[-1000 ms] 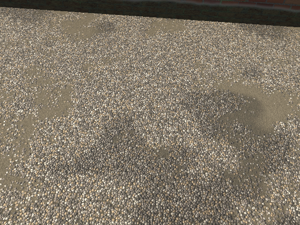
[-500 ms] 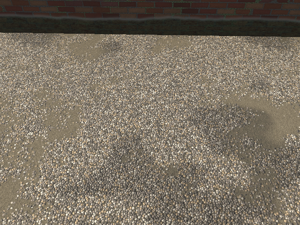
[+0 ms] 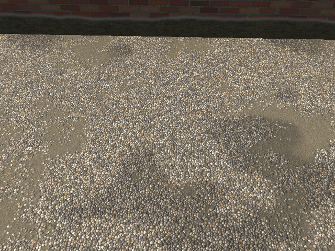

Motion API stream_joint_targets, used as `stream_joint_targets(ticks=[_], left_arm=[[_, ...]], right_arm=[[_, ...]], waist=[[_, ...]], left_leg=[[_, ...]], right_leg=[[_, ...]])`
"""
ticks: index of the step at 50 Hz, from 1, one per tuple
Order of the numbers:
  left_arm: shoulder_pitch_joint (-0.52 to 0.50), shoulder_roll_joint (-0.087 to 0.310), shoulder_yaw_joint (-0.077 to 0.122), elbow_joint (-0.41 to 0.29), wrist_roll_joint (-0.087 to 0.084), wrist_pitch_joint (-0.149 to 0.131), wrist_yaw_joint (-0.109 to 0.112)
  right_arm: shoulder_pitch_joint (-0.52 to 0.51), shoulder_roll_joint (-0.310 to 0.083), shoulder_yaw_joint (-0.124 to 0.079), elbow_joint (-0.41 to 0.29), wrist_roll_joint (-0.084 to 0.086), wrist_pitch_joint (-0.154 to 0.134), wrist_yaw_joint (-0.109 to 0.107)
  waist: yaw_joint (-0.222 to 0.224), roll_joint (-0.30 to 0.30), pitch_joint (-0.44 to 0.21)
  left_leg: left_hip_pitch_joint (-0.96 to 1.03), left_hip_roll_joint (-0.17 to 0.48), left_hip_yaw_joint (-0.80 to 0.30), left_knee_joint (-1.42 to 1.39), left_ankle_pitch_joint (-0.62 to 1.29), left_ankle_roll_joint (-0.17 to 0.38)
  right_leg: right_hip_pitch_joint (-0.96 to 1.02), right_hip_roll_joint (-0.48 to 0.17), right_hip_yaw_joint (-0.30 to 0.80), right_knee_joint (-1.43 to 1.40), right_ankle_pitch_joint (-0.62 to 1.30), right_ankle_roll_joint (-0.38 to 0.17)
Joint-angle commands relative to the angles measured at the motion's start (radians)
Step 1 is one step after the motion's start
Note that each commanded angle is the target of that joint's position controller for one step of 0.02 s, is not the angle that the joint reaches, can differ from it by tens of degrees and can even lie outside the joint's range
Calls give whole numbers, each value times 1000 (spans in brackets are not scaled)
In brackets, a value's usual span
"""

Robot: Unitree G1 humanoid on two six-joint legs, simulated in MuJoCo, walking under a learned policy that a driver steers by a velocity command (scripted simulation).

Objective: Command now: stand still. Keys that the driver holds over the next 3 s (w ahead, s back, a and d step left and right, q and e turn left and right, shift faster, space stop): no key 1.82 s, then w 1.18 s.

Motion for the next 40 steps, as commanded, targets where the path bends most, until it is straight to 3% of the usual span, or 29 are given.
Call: stream_joint_targets(ticks=[1,7,8,10,11,13,14,15,17,18,19,20,21,22,25,26,27,28,29,32,33,35,36,40], left_arm=[[-18,99,27,-60,-1,-16,1],[-11,95,26,-48,-1,-20,10],[-29,122,31,-66,-17,-23,10],[-11,118,28,-58,-11,-22,15],[12,82,20,-36,5,-17,17],[3,78,19,-35,2,-13,14],[-18,112,27,-55,-15,-17,12],[-9,117,29,-50,-13,-20,13],[2,112,25,-46,-10,-19,17],[23,79,18,-24,5,-15,19],[17,76,17,-25,3,-13,17],[13,80,20,-23,1,-14,16],[-10,114,27,-44,-16,-19,13],[-2,120,29,-40,-15,-22,15],[8,110,24,-37,-10,-20,20],[30,79,18,-13,4,-16,21],[23,77,18,-15,2,-14,20],[19,81,20,-14,0,-15,18],[-5,114,27,-36,-17,-20,15],[13,114,26,-29,-12,-23,20],[36,82,19,-6,4,-18,23],[27,80,20,-5,0,-16,21],[3,113,27,-28,-17,-21,18],[24,108,25,-21,-11,-21,25]], right_arm=[[0,-102,-31,-72,1,-13,-2],[27,-98,-32,-77,1,-21,-10],[13,-127,-38,-92,13,-23,-11],[32,-123,-36,-88,9,-24,-15],[56,-86,-28,-73,-7,-20,-15],[53,-81,-28,-76,-4,-15,-13],[35,-117,-36,-92,10,-17,-12],[43,-126,-39,-89,10,-18,-14],[55,-116,-35,-89,7,-19,-17],[76,-80,-29,-73,-8,-15,-18],[73,-75,-28,-76,-7,-12,-17],[71,-81,-31,-76,-4,-11,-16],[50,-119,-39,-92,10,-14,-16],[56,-127,-42,-90,11,-16,-18],[66,-112,-36,-90,6,-17,-21],[85,-78,-30,-74,-8,-13,-21],[81,-75,-30,-77,-7,-11,-20],[79,-82,-33,-77,-4,-10,-19],[58,-120,-41,-93,11,-13,-18],[73,-116,-39,-90,8,-18,-23],[92,-79,-32,-74,-7,-15,-24],[88,-80,-34,-75,-3,-11,-22],[67,-118,-42,-91,11,-15,-21],[84,-109,-38,-86,7,-18,-26]], waist=[[1,0,12],[0,3,-25],[2,-6,-22],[2,1,-78],[0,16,-90],[0,5,-27],[2,-8,-8],[3,-4,-38],[1,4,-67],[-1,18,-75],[-2,12,-32],[-1,5,-7],[1,-8,9],[3,-3,-23],[1,7,-60],[-1,19,-60],[-2,12,-16],[-1,6,6],[1,-7,19],[2,6,-51],[-1,19,-60],[0,7,3],[2,-7,17],[3,7,-56]], left_leg=[[-11,62,-91,-50,53,73],[-2,62,-92,-39,96,69],[-1,76,-106,-36,233,64],[32,76,-99,-23,277,58],[37,59,-84,-30,128,62],[4,55,-87,-49,61,66],[-2,71,-103,-49,194,62],[18,73,-100,-39,234,59],[35,72,-97,-33,255,56],[38,56,-84,-39,109,61],[14,53,-87,-52,64,64],[4,53,-88,-57,49,65],[-2,69,-104,-56,184,60],[18,71,-102,-46,227,58],[37,70,-98,-41,242,53],[36,53,-84,-48,91,59],[11,51,-88,-61,47,62],[2,52,-90,-65,37,63],[-3,67,-106,-64,173,58],[35,69,-101,-45,243,52],[39,54,-87,-51,102,58],[5,51,-91,-68,46,61],[1,66,-107,-66,179,56],[40,66,-100,-51,238,50]], right_leg=[[-49,-87,107,-53,84,-55],[-24,-87,107,-38,146,-59],[-13,-97,111,-33,286,-55],[25,-100,107,-19,340,-54],[23,-88,103,-26,192,-59],[-19,-83,104,-49,109,-61],[-20,-93,108,-47,240,-57],[-2,-96,107,-37,286,-54],[19,-97,105,-31,313,-54],[14,-86,101,-38,166,-60],[-14,-82,102,-52,111,-61],[-32,-81,103,-60,90,-61],[-30,-91,107,-57,225,-57],[-11,-95,107,-47,274,-54],[17,-96,104,-40,297,-55],[7,-85,101,-49,142,-60],[-22,-81,102,-64,88,-61],[-39,-81,103,-70,69,-61],[-34,-91,108,-67,208,-57],[13,-95,105,-45,296,-55],[9,-85,101,-51,153,-60],[-33,-80,103,-72,80,-61],[-28,-90,107,-69,216,-57],[22,-94,103,-50,294,-56]])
